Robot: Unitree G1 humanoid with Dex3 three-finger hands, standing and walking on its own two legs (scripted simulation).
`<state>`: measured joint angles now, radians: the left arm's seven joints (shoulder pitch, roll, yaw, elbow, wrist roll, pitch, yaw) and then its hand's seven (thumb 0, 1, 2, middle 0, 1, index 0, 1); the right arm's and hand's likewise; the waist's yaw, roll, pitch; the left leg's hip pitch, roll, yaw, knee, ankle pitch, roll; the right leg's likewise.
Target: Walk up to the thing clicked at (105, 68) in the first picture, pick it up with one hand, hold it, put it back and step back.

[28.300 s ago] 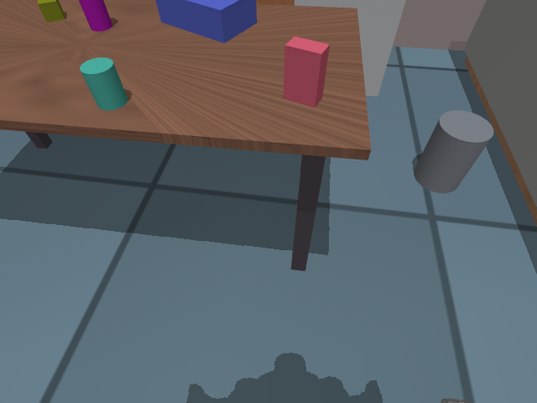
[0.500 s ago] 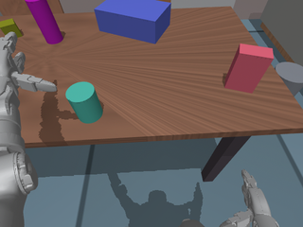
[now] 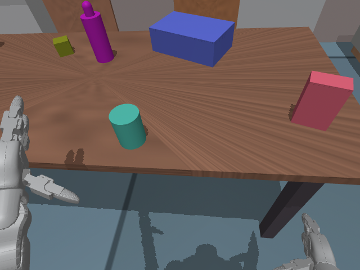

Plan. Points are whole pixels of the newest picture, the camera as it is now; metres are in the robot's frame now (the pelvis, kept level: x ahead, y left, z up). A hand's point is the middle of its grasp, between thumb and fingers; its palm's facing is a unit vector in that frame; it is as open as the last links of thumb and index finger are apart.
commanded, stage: sink last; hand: left
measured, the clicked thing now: (128, 127) +0.44 +0.17 +0.05
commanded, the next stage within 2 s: home in 0.62 s
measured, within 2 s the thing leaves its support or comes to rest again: neither
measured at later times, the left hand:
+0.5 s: hand (41, 227) +0.15 +0.21 +0.17, palm faces +0.32 -0.83 -0.46, open 17.4 cm
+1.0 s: hand (66, 238) +0.16 +0.23 +0.07, palm faces +0.29 -0.90 -0.34, open 17.4 cm
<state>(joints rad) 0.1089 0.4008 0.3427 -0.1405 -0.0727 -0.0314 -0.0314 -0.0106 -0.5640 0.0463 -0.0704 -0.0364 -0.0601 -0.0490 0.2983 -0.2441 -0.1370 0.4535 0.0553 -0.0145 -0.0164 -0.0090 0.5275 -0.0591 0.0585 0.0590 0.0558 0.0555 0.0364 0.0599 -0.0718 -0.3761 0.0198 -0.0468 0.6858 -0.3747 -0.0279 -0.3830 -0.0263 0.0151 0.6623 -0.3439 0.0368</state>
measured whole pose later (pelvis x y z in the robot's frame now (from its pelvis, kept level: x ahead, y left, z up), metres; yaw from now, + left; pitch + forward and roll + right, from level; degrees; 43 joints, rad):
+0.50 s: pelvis -0.03 -0.01 +0.00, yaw +1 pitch -1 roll +0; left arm 0.53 0.36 0.32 -0.50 -0.06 -0.22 0.01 -0.01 -0.54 0.04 -0.07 -0.05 -0.06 -0.05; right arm 0.35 -0.21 -0.16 0.43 0.03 -0.08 -0.05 -0.01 0.53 -0.05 0.06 0.06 0.05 0.06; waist 0.05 0.05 -0.03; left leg -0.36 0.01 -0.07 0.70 -0.34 -0.04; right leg -0.37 -0.03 0.00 0.72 -0.34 0.02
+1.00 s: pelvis -0.02 +0.00 +0.00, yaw +0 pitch +1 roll +0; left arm 0.50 0.26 0.23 -0.14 -0.04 -0.28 0.02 -0.01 -0.53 0.07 -0.06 -0.06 -0.07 -0.06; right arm 0.29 -0.14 -0.03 0.47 0.02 -0.15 -0.04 -0.01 0.00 -0.40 0.12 0.16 0.11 0.16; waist 0.05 0.01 0.01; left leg -0.35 0.01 -0.05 0.67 -0.33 -0.03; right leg -0.36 -0.04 0.01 0.67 -0.32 0.03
